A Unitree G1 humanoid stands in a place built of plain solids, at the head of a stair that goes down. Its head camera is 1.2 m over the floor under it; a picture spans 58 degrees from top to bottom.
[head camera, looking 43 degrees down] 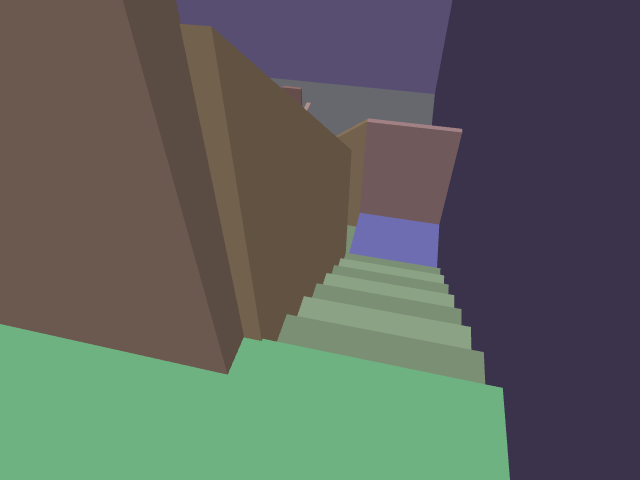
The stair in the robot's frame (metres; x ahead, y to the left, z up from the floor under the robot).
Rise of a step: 0.18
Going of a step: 0.25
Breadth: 0.75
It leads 13 degrees to the right of straight ahead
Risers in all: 8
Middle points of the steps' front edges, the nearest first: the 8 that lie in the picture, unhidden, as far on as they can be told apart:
0.73 -0.18 0.00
0.97 -0.23 -0.18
1.21 -0.29 -0.36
1.45 -0.35 -0.54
1.69 -0.40 -0.72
1.93 -0.46 -0.90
2.17 -0.52 -1.08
2.40 -0.57 -1.26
